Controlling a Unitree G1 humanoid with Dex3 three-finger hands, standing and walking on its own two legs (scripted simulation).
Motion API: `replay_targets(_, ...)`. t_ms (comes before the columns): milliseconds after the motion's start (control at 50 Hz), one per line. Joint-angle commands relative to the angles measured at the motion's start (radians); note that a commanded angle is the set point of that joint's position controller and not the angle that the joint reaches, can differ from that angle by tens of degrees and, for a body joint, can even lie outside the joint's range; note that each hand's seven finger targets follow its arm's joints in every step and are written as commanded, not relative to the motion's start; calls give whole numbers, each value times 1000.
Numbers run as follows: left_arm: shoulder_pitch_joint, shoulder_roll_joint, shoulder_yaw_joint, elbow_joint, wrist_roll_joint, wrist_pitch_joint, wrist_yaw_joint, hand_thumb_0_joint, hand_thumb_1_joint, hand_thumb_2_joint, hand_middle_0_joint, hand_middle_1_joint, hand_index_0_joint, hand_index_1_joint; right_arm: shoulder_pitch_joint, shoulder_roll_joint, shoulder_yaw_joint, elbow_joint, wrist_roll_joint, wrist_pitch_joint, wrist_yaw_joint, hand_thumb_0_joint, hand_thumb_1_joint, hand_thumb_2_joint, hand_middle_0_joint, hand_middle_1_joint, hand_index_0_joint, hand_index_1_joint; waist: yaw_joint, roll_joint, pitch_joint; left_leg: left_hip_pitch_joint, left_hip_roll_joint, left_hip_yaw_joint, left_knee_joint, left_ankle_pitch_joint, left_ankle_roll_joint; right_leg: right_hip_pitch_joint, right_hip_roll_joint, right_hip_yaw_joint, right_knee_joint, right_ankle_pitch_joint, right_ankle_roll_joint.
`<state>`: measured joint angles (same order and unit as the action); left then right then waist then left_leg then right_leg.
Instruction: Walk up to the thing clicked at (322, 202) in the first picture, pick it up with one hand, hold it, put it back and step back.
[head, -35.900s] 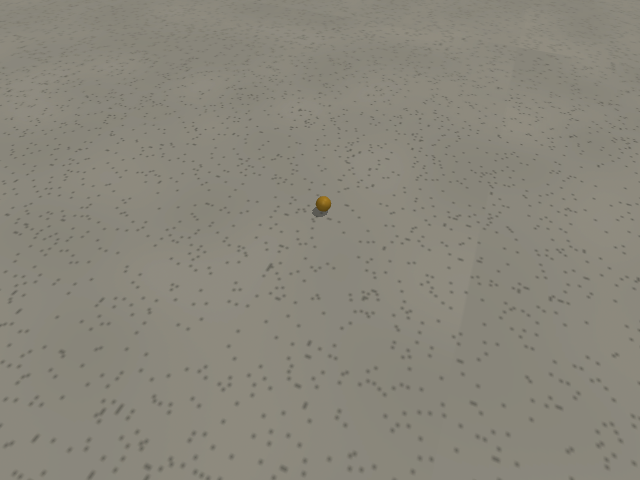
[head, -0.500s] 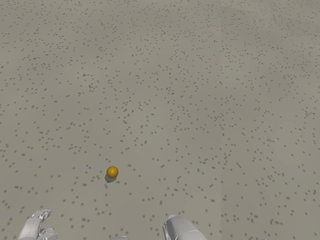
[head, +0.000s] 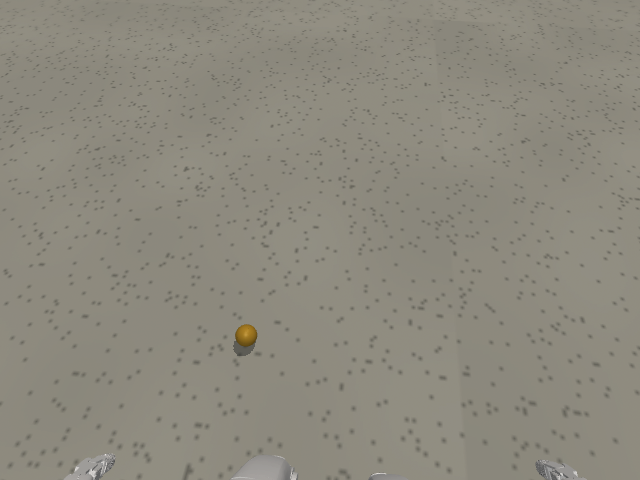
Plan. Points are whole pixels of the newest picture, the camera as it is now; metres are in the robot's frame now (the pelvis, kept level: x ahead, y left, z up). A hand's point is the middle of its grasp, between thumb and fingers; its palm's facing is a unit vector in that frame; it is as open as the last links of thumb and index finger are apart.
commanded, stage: step back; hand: left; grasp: from above
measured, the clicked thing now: (246, 335) +0.59 +0.25 -0.73
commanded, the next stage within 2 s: none
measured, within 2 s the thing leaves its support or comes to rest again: neither
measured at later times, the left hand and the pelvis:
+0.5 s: hand out of the picture -0.07 +0.28 -0.16, palm faces -0.04 -0.92 -0.38, open 7.4 cm; pelvis -0.16 +0.00 -0.01, yaw -2 degrees
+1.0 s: hand out of the picture -0.18 +0.22 -0.15, palm faces +0.04 -0.92 -0.39, open 7.4 cm; pelvis -0.33 -0.05 -0.02, yaw +3 degrees
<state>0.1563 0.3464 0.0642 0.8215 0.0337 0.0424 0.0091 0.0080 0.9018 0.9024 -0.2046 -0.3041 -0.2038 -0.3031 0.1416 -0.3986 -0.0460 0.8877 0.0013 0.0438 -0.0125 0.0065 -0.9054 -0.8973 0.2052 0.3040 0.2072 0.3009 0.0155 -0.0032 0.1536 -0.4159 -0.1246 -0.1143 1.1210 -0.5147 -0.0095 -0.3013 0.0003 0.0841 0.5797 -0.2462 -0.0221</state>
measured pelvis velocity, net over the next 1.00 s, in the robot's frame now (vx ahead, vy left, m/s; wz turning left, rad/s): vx -0.33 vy -0.05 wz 0.06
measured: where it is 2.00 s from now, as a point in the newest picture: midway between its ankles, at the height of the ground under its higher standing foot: outside the picture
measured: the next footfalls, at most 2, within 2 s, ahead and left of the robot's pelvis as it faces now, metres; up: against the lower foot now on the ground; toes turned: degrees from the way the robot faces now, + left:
left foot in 0.14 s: -0.04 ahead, +0.12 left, +0.00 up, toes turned +0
right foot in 0.58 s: -0.18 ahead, -0.15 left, +0.00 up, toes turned +1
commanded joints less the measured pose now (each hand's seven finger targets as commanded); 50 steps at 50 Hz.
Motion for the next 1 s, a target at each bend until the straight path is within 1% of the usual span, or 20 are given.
replay_targets(0,-24,236,70,-119,8,-18,20,0,900,900,-200,-300,-200,-300,43,-168,-39,-65,5,-28,-21,0,-900,-900,200,300,200,300,15,-154,-178,-23,29,39,-188,-18,-16,205,-178,153,-127,402,-191)
replay_targets(60,6,243,72,-122,2,-5,17,0,900,900,-200,-300,-200,-300,63,-156,-42,-73,-7,-41,-19,0,-900,-900,200,300,200,300,17,-208,-245,24,92,82,-527,41,-5,337,-188,162,-48,445,-165)
replay_targets(100,-23,263,64,-132,-15,11,8,0,900,900,-200,-300,-200,-300,120,-153,-55,-48,-23,-50,-19,0,-900,-900,200,300,200,300,-23,-185,-248,185,88,117,-787,334,5,227,-149,122,39,394,-110)
replay_targets(120,-15,236,57,-143,-20,19,4,0,900,900,-200,-300,-200,-300,114,-180,-66,-51,-35,-53,-20,0,-900,-900,200,300,200,300,-17,-128,-241,277,155,7,-789,400,27,87,-103,109,76,237,-63)
replay_targets(140,-5,196,48,-153,-24,18,2,0,900,900,-200,-300,-200,-300,98,-285,-92,-63,-51,-52,-18,0,-900,-900,200,300,200,300,-14,124,-225,360,376,-286,-801,509,102,-147,34,30,234,-55,-11)
replay_targets(160,-45,220,65,-153,-13,18,15,0,900,900,-200,-300,-200,-300,43,-347,-100,-85,-47,-49,-10,0,-900,-900,200,300,200,300,-30,166,-177,217,508,-366,-799,572,229,-180,113,43,401,-365,14)
replay_targets(180,-88,243,74,-157,-2,17,25,0,900,900,-200,-300,-200,-300,20,-379,-111,-101,-36,-54,-15,0,-900,-900,200,300,200,300,-69,244,-143,75,602,-468,-845,541,329,-130,81,125,578,-395,18)
replay_targets(260,37,235,81,-93,-24,16,8,0,900,900,-200,-300,-200,-300,-69,-223,-67,-117,-40,-63,-23,0,-900,-900,200,300,200,300,37,115,-130,221,339,-79,-724,703,182,-215,130,145,705,-215,4)
replay_targets(420,19,215,74,-111,-7,7,4,0,900,900,-200,-300,-200,-300,71,-241,-86,-126,-27,-56,-31,0,-900,-900,200,300,200,300,-60,162,-217,437,399,-117,-645,751,268,-189,62,64,392,-284,69)
replay_targets(520,149,209,83,-38,-6,1,-14,0,900,900,-200,-300,-200,-300,-26,-274,-91,-168,-31,-35,-22,0,-900,-900,200,300,200,300,2,218,-262,223,372,-82,-600,581,200,93,13,-46,-12,-128,19)
replay_targets(560,218,234,92,-4,6,-4,-16,0,900,900,-200,-300,-200,-300,-56,-247,-78,-175,-17,-22,-19,0,-900,-900,200,300,200,300,37,144,-254,55,303,-57,-537,379,120,216,2,-19,-134,-16,-19)
replay_targets(580,201,303,110,-22,20,-8,-17,0,900,900,-200,-300,-200,-300,-45,-198,-67,-183,-11,-18,-19,0,-900,-900,200,300,200,300,36,-62,-210,-117,160,-24,-382,159,58,217,-150,252,-210,-74,-69)
replay_targets(600,96,396,125,-75,15,-4,-22,0,900,900,-200,-300,-200,-300,-59,-166,-64,-193,-7,-19,-35,0,-900,-900,200,300,200,300,50,-266,-154,-119,10,53,-142,-83,2,-14,-341,420,-298,-100,-210)
replay_targets(620,12,427,129,-111,21,-7,-14,0,900,900,-200,-300,-200,-300,-52,-217,-85,-175,-11,-17,-45,0,-900,-900,200,300,200,300,45,-310,-92,-39,58,-20,42,-114,-1,-210,-429,529,-346,-102,-290)
replay_targets(700,-133,263,92,-142,15,-11,1,0,900,900,-200,-300,-200,-300,84,-185,-58,-91,3,-24,-33,0,-900,-900,200,300,200,300,-51,-182,-79,-63,-12,-34,125,81,-4,-84,-171,97,-192,148,-141)
replay_targets(820,25,237,88,-141,19,-2,20,0,900,900,-200,-300,-200,-300,58,-153,-40,-123,-15,-50,-37,0,-900,-900,200,300,200,300,47,-207,-188,-89,70,62,-260,-36,-20,290,-228,115,-66,455,-190)
replay_targets(880,10,249,80,-153,4,13,17,0,900,900,-200,-300,-200,-300,129,-160,-51,-96,-26,-56,-34,0,-900,-900,200,300,200,300,20,-204,-246,49,96,109,-575,121,7,291,-224,110,40,495,-164)
replay_targets(920,-8,247,66,-170,-8,27,8,0,900,900,-200,-300,-200,-300,186,-178,-64,-70,-31,-55,-32,0,-900,-900,200,300,200,300,-11,-134,-255,205,116,83,-738,368,34,140,-177,84,85,309,-92)
replay_targets(960,-24,201,60,-184,-16,27,3,0,900,900,-200,-300,-200,-300,100,-330,-96,-103,-49,-49,-24,0,-900,-900,200,300,200,300,5,209,-210,284,481,-366,-776,581,220,-220,65,-79,377,-318,2)
replay_targets(980,-89,241,77,-193,-4,28,17,0,900,900,-200,-300,-200,-300,79,-390,-108,-124,-46,-52,-26,0,-900,-900,200,300,200,300,-54,248,-191,107,599,-469,-786,624,345,-148,39,58,573,-431,17)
